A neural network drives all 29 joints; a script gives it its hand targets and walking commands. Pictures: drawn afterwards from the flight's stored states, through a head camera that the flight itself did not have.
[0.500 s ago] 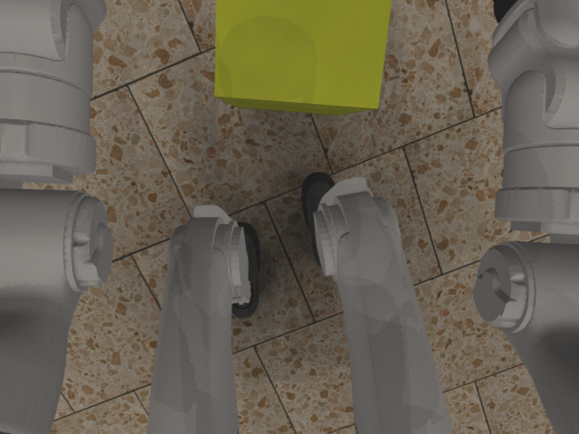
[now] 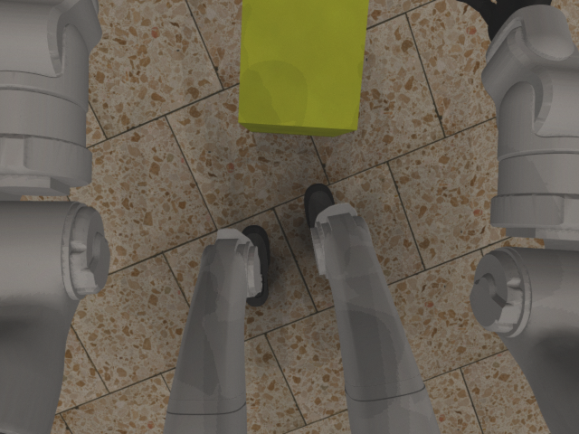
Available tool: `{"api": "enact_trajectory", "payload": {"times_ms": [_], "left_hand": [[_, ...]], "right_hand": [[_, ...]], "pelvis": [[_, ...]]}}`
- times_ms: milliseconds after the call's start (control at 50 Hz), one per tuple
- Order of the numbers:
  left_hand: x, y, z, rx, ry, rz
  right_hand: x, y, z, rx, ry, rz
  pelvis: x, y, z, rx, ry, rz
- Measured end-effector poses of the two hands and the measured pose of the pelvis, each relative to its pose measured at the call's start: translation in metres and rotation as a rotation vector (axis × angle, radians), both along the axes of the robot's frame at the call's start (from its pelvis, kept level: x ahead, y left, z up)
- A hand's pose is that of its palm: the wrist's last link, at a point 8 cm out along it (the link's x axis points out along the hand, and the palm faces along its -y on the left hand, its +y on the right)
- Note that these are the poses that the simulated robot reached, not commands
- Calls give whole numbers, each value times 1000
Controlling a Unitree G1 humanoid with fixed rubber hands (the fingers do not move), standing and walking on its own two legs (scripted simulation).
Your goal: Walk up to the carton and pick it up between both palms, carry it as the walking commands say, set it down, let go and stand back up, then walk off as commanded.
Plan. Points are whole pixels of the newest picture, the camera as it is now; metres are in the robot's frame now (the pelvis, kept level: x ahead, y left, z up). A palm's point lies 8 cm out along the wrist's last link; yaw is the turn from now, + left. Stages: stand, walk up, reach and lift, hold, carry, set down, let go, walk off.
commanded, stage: set down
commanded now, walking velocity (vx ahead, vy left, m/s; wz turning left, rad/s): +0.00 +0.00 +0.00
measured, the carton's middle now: (297, 78) +0.53 -0.08 -0.48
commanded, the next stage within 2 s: let go in 0.18 s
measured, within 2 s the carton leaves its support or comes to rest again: neither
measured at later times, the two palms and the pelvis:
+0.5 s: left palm (51, 81) +0.48 +0.15 -0.06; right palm (549, 91) +0.41 -0.25 -0.05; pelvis +0.04 +0.00 +0.07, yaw +0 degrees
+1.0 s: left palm out of the picture +0.34 +0.20 +0.07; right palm out of the picture +0.29 -0.24 +0.08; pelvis +0.11 -0.01 +0.15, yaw -2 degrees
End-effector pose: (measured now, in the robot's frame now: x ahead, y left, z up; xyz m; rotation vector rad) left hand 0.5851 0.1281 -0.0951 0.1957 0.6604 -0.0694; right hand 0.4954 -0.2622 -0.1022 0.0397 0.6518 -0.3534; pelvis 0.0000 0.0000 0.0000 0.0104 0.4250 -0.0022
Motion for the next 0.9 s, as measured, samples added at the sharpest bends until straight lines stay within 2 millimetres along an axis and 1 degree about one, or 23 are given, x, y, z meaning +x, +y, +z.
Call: {"api": "enact_trajectory", "payload": {"times_ms": [40, 140, 220, 260, 300, 340, 400, 420, 460, 520, 580, 640, 700, 740, 800, 860, 900], "left_hand": [[-1, 1, 10, -5, 2, 3], [-4, 2, 25, -6, 10, 14], [-9, 3, 27, 6, 11, 32], [-14, 5, 24, 16, 19, 47], [-22, 7, 23, 28, 18, 61], [-34, 10, 23, 45, 17, 75], [-60, 15, 22, 64, 39, 90], [-70, 16, 25, 70, 39, 90], [-90, 17, 33, 71, 37, 90], [-120, 22, 43, 92, 74, 98], [-143, 28, 59, 99, 78, 104], [-160, 31, 73, 101, 104, 87], [-171, 35, 97, 106, 97, 76], [-179, 38, 111, 99, 94, 75], [-189, 41, 132, 80, 84, 72], [-199, 48, 152, 77, 52, 75], [-209, 55, 159, 71, 57, 86]], "right_hand": [[0, 1, 9, -6, 4, 11], [-3, 5, 20, -12, 29, 28], [-5, 8, 26, -23, 22, 53], [-6, 8, 25, -35, 34, 75], [-9, 9, 26, -39, 39, 98], [-16, 10, 28, -55, 51, 135], [-34, 12, 32, -69, 92, 202], [-42, 13, 35, -72, 98, 224], [-59, 13, 45, -79, 112, 261], [-92, 6, 52, -78, 177, 284], [-120, 0, 73, -65, 181, 288], [-141, -7, 94, -72, 189, 280], [-161, -12, 117, -81, 196, 256], [-171, -12, 132, -82, 188, 245], [-186, -4, 146, -60, 188, 244], [-195, 7, 159, -53, 175, 250], [-200, 14, 165, -49, 172, 259]], "pelvis": [[2, 0, 10, -1, -7, -1], [7, 1, 31, -8, -19, 6], [12, 1, 41, -11, -25, 9], [14, 0, 45, -10, -27, 8], [16, 0, 48, -11, -30, 7], [20, -1, 52, -10, -39, 4], [26, -3, 58, -9, -63, -2], [29, -3, 61, -8, -72, -3], [33, -4, 66, -7, -95, -4], [40, -5, 76, -10, -136, -1], [45, -5, 86, -10, -176, -5], [51, -5, 93, -7, -183, -15], [62, -6, 101, -4, -164, -29], [70, -7, 108, -5, -173, -34], [81, -8, 118, -11, -213, -33], [92, -8, 128, -18, -266, -31], [99, -8, 134, -24, -302, -29]]}}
